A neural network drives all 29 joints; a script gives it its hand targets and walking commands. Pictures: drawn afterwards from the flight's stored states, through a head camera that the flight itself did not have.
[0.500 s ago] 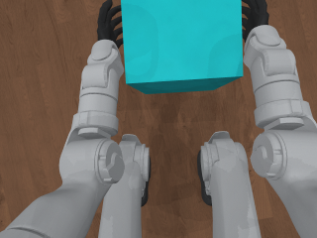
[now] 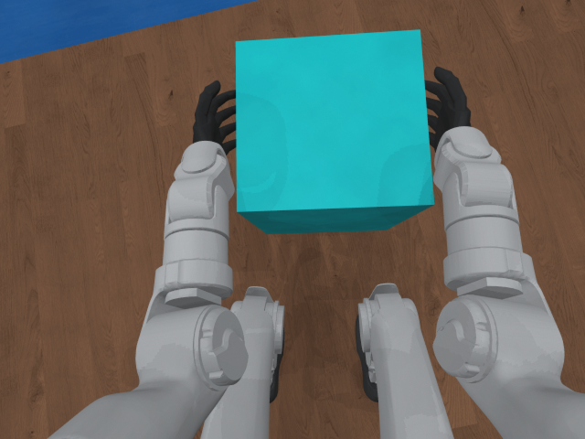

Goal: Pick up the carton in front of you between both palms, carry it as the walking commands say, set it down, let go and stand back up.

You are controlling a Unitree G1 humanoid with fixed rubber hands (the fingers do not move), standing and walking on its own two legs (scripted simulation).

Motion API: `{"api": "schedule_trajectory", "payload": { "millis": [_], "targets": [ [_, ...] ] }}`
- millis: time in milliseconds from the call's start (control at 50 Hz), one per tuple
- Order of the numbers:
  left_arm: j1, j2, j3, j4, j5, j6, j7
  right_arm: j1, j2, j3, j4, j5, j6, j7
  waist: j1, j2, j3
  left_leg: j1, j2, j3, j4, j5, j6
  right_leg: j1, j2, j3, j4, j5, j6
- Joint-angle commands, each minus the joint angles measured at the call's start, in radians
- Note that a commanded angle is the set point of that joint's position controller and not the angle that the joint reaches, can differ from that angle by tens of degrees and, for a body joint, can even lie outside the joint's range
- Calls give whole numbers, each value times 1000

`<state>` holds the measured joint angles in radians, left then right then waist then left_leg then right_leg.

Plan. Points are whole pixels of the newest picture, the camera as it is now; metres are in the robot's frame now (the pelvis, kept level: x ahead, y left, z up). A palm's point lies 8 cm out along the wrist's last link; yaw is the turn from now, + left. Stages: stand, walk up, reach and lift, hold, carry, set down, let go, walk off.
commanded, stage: reach and lift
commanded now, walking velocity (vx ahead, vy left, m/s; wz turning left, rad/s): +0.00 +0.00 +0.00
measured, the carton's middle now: (326, 155) +0.49 -0.02 -0.12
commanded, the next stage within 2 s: none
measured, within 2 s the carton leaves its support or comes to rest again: neither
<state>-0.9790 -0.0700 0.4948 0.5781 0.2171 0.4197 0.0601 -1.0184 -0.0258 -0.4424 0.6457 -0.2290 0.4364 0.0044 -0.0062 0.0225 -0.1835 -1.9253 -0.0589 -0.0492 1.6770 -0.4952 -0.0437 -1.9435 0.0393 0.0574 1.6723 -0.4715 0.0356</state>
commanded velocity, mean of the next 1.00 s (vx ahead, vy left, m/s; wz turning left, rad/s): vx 0.00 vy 0.00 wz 0.00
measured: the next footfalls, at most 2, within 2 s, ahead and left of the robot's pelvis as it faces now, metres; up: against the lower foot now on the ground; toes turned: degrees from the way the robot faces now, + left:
none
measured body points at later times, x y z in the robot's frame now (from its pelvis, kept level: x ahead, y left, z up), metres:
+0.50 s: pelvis +0.04 +0.00 +0.14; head +0.18 -0.01 +0.57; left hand +0.45 +0.14 +0.11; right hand +0.45 -0.16 +0.11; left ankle +0.10 +0.13 -0.48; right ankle +0.11 -0.13 -0.48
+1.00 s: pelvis +0.09 +0.00 +0.25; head +0.08 +0.00 +0.70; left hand +0.40 +0.15 +0.26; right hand +0.40 -0.16 +0.25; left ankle +0.10 +0.13 -0.48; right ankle +0.11 -0.13 -0.48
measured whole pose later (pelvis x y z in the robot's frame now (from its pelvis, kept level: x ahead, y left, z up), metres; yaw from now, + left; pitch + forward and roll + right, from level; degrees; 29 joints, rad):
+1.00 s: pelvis +0.09 +0.00 +0.25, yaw -1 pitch +3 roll +0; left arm -0.29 -0.16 0.28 0.39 0.24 0.52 0.01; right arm -0.29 0.16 -0.29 0.38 -0.25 0.53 0.00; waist 0.00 0.00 -0.08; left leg -0.36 -0.02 -0.07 0.57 -0.27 -0.01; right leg -0.37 0.01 0.06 0.57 -0.26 0.01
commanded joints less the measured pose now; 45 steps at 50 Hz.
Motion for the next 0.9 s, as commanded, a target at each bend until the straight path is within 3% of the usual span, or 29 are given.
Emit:
{"api": "schedule_trajectory", "payload": {
  "millis": [0, 400, 680, 880],
  "targets": [
    [-651, -1072, -608, 53, -190, -5, -264, -591, 1129, 560, 18, 205, -13, 254, -6, -43, -1054, 587, -125, 124, -218, 205, 10, 721, 124, -127, -209, 234, -5],
    [-267, -1119, -644, 54, -141, -39, -275, -219, 1190, 590, -6, 144, -49, 233, -4, -29, -708, 955, -110, 37, -595, 226, 30, 1083, 113, -43, -584, 242, -26],
    [12, -1120, -728, -18, -140, -22, -278, 42, 1201, 681, -100, 148, -35, 234, 0, -26, -494, 1351, -73, -18, -898, 378, 42, 1441, 85, 2, -881, 387, -40],
    [176, -1094, -794, -120, -153, 60, -287, 209, 1171, 737, -206, 160, 41, 232, 6, -24, -281, 1622, -47, -29, -1123, 481, 38, 1698, 61, 13, -1104, 476, -38]
  ]
}}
